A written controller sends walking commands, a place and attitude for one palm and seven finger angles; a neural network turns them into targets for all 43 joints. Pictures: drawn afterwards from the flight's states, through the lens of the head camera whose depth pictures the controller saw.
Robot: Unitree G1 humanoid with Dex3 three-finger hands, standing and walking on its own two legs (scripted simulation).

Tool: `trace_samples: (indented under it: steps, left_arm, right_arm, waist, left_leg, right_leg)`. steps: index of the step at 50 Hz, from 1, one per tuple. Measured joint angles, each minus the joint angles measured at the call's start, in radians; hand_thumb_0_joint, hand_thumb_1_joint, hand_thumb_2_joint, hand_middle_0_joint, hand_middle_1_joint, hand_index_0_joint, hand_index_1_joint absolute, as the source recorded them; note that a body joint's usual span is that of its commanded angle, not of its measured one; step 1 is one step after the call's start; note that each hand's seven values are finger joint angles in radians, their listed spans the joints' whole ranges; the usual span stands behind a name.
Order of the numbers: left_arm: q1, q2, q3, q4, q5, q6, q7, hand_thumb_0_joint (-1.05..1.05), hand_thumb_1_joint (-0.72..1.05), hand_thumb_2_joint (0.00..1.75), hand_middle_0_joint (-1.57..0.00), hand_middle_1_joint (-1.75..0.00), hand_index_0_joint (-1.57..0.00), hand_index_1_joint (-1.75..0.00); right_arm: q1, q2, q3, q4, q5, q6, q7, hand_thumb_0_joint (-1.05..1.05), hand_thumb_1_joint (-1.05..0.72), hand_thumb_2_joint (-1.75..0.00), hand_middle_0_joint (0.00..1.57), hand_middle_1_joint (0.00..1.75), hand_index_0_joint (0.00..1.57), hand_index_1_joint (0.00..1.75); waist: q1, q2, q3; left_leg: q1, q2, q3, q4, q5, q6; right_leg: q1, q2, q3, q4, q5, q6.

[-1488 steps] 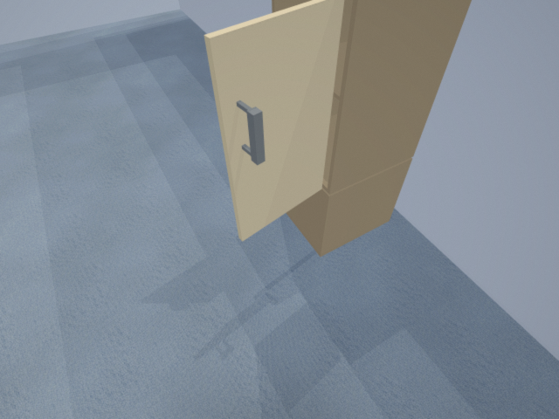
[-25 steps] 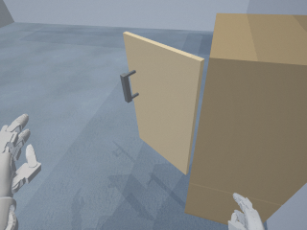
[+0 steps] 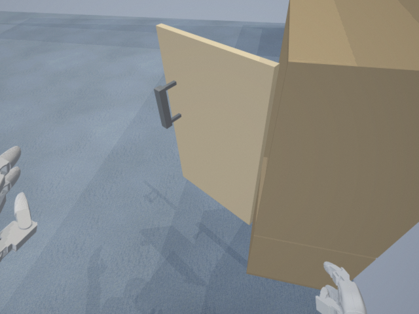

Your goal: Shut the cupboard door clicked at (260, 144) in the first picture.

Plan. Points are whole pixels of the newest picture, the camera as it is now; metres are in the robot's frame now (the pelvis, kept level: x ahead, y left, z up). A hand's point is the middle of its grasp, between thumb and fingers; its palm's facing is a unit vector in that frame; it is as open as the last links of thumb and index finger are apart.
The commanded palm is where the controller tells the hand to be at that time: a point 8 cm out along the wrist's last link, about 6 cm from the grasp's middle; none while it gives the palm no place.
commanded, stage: step back with the hand held close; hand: left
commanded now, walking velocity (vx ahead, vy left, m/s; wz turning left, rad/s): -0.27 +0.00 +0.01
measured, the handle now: (169, 104) +0.65 +0.16 +0.05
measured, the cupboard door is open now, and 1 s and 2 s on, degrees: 60 60 60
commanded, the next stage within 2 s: stop stepping back and stand still in 0.84 s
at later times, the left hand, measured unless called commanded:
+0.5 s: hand out of the picture +0.08 +0.31 +0.17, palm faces +0.51 -0.75 -0.42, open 7.4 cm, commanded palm +0.03 +0.34 +0.18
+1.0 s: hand out of the picture +0.01 +0.35 +0.17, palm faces +0.46 -0.79 -0.40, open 7.4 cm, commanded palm -0.07 +0.37 +0.18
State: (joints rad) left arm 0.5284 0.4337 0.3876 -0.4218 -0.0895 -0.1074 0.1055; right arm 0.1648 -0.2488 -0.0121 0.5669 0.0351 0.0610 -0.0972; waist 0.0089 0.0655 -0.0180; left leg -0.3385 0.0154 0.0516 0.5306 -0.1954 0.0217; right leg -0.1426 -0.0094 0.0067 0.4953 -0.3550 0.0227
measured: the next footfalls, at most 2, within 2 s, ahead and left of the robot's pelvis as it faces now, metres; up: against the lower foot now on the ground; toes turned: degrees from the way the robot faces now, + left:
right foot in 0.68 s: -0.09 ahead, -0.09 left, +0.00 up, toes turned +5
left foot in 0.88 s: -0.13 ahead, +0.17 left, +0.00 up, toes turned +1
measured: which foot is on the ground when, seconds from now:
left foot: down 0.00-0.70, up 0.72-0.86, down 0.88-1.00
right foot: down 0.00-0.54, up 0.56-0.66, down 0.68-0.90, up 0.92-1.00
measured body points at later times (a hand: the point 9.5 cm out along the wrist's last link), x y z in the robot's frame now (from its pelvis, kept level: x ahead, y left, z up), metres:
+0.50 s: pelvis -0.09 +0.03 -0.01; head -0.09 +0.04 +0.44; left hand +0.05 +0.34 +0.19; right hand +0.09 -0.20 -0.10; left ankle +0.05 +0.11 -0.73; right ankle -0.06 -0.13 -0.73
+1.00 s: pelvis -0.21 +0.07 -0.01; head -0.19 +0.10 +0.44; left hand -0.02 +0.39 +0.19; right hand -0.02 -0.16 -0.08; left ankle -0.12 +0.16 -0.73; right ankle -0.20 -0.07 -0.71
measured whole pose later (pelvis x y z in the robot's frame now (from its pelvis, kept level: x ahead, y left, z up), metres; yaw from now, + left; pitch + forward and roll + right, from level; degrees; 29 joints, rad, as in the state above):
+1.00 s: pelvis -0.21 +0.07 -0.01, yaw +1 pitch +0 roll -3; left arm 0.45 0.44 0.46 -0.49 -0.07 -0.19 0.15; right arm 0.16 -0.18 0.00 0.61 0.00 -0.08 -0.07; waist 0.00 -0.02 0.04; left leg -0.44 0.04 0.05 0.61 -0.18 0.05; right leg -0.41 0.05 0.05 0.83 -0.42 0.03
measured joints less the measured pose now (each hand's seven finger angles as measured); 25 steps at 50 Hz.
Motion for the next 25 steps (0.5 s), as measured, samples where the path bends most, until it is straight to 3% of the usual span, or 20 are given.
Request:
trace_samples:
  steps: [9,16,22,25]
  left_arm:
    - [0.014,0.022,0.023,-0.040,-0.001,-0.027,0.023,0.02,0.89,0.89,-0.22,-0.30,-0.21,-0.31]
    - [0.007,0.015,0.052,-0.056,0.017,-0.071,0.027,0.02,0.89,0.89,-0.22,-0.30,-0.21,-0.31]
    - [0.053,-0.008,0.044,-0.093,0.016,-0.093,0.046,0.02,0.89,0.89,-0.22,-0.30,-0.21,-0.31]
    - [0.014,-0.030,0.020,-0.083,0.024,-0.096,0.060,0.02,0.89,0.89,-0.22,-0.30,-0.21,-0.31]
  right_arm:
    - [0.022,0.023,0.018,-0.028,-0.006,-0.022,0.000,0.01,-0.91,-0.90,0.20,0.30,0.20,0.30]
    - [0.055,0.032,0.019,-0.028,-0.015,-0.069,0.008,0.01,-0.91,-0.90,0.20,0.30,0.20,0.30]
    - [0.073,0.029,0.016,0.024,-0.023,-0.088,0.016,0.01,-0.91,-0.90,0.21,0.30,0.20,0.30]
    - [0.070,0.020,0.014,0.054,-0.028,-0.098,0.006,0.01,-0.91,-0.90,0.21,0.30,0.20,0.30]
  waist:
    - [-0.023,-0.031,0.000]
    - [-0.038,-0.022,0.017]
    - [0.004,-0.023,0.013]
    - [0.019,-0.021,0.017]
  left_leg:
    - [-0.053,-0.002,0.007,0.004,0.043,0.027]
    - [-0.119,-0.016,-0.036,0.013,0.074,0.033]
    - [-0.152,-0.012,-0.023,0.062,-0.030,-0.002]
    - [-0.151,-0.010,-0.013,0.077,-0.014,0.003]
  right_leg:
    - [-0.060,-0.002,0.006,0.017,0.040,0.018]
    - [-0.114,0.024,0.007,0.047,0.053,-0.007]
    - [-0.135,0.018,0.008,0.058,0.076,0.006]
    - [-0.137,0.016,0.012,0.083,0.073,0.020]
